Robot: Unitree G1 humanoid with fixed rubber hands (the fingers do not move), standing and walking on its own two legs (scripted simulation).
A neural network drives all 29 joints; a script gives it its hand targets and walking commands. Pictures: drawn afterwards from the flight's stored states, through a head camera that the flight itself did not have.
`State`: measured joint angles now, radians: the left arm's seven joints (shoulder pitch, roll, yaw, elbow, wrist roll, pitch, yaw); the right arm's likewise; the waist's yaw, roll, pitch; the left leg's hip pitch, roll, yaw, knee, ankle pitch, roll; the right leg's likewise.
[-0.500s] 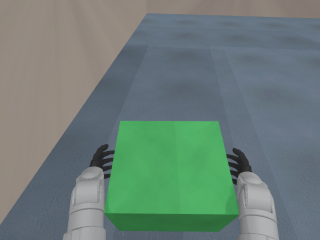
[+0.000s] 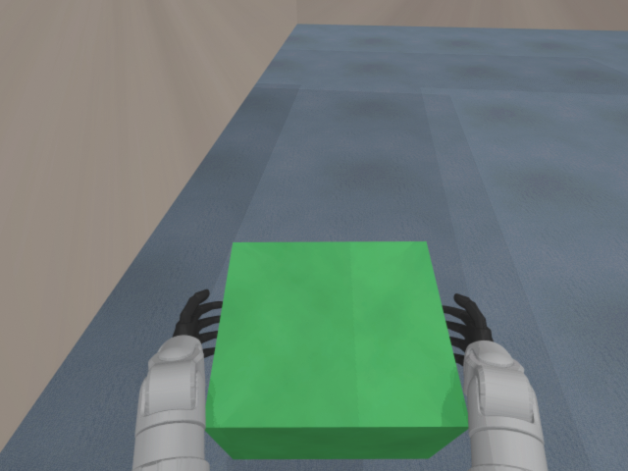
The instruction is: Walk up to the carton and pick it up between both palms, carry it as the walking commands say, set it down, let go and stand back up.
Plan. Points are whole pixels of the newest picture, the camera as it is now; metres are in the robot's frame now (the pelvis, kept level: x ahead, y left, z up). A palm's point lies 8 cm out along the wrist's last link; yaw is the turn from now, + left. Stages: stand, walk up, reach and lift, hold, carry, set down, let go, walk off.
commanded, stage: reach and lift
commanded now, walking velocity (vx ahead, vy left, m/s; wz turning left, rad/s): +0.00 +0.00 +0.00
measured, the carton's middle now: (330, 350) +0.32 +0.00 -0.03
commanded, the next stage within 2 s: hold in 0.36 s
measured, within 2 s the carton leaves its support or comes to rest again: neither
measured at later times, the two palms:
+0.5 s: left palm (188, 355) +0.27 +0.18 +0.04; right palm (480, 360) +0.27 -0.19 +0.04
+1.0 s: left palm (188, 356) +0.27 +0.19 +0.04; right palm (479, 359) +0.27 -0.19 +0.04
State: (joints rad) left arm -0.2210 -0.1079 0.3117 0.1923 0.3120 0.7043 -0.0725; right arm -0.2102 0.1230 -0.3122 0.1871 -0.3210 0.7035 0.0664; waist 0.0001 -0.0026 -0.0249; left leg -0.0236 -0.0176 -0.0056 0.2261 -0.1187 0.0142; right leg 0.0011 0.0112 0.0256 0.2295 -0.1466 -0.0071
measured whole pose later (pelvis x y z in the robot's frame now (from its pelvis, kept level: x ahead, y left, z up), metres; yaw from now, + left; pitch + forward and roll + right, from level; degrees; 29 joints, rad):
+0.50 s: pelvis +0.00 +0.00 +0.00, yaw +0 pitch -5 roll +0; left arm -0.16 -0.12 0.30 0.14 0.30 0.71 -0.06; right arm -0.16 0.13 -0.29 0.15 -0.31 0.71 0.06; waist 0.00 0.00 -0.03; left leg -0.01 -0.02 0.00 0.22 -0.12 0.01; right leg 0.01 0.01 0.03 0.24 -0.15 -0.01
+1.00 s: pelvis +0.00 +0.00 +0.00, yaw +0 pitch -6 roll +0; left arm -0.16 -0.12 0.30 0.14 0.30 0.71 -0.06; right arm -0.17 0.12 -0.29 0.16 -0.30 0.71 0.06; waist 0.00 0.00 -0.02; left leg -0.01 -0.02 0.00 0.23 -0.12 0.01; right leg 0.01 0.01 0.03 0.25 -0.16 -0.01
